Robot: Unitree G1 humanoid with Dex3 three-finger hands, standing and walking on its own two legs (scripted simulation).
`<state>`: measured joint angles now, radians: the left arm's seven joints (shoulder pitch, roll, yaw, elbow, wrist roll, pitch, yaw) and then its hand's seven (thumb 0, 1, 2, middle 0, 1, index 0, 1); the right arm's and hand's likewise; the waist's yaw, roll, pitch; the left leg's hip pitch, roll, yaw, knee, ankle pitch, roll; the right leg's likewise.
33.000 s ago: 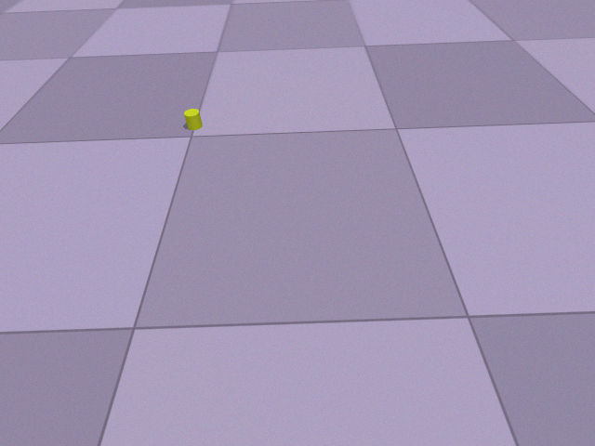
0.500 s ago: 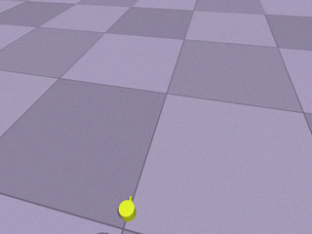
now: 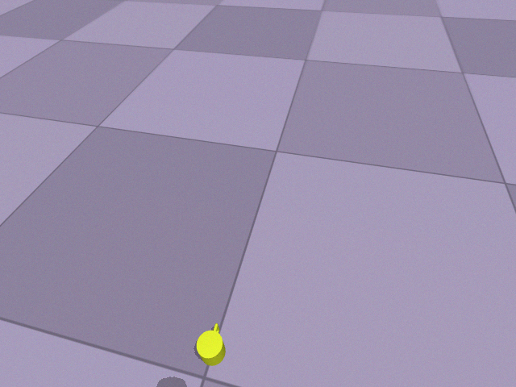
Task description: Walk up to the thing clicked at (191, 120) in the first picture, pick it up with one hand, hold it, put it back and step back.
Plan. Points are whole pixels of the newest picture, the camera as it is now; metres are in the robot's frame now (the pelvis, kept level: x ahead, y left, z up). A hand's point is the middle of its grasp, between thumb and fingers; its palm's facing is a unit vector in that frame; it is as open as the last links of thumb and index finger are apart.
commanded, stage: stand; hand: left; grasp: from above
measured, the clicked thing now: (212, 343) +0.41 +0.22 -0.73
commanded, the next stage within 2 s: step back in 0.74 s
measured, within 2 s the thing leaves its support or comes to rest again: neither
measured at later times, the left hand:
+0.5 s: hand out of the picture +0.05 +0.25 -0.16, palm faces +0.02 -0.94 -0.34, open 7.4 cm
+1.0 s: hand out of the picture +0.05 +0.28 -0.17, palm faces +0.02 -0.92 -0.39, open 7.4 cm
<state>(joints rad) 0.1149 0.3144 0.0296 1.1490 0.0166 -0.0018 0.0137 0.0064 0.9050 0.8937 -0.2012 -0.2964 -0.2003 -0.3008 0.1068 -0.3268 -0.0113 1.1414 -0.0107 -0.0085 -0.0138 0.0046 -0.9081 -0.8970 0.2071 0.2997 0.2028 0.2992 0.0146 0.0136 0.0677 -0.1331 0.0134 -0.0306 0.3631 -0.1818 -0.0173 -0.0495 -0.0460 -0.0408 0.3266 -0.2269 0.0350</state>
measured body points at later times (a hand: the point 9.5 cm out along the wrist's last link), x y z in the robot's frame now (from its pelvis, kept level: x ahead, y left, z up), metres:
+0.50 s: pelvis -0.01 +0.00 +0.00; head -0.01 +0.00 +0.45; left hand +0.05 +0.30 -0.14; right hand +0.06 -0.30 -0.14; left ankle +0.01 +0.13 -0.75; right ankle -0.03 -0.14 -0.75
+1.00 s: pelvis -0.05 +0.01 -0.02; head +0.01 +0.01 +0.42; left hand +0.05 +0.33 -0.15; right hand +0.05 -0.31 -0.15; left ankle +0.01 +0.13 -0.75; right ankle -0.03 -0.14 -0.75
